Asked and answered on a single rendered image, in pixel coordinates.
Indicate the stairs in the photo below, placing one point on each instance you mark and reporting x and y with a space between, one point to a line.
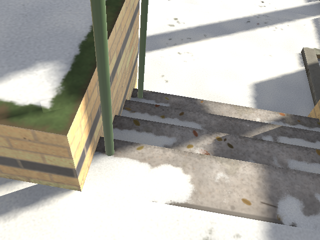
220 129

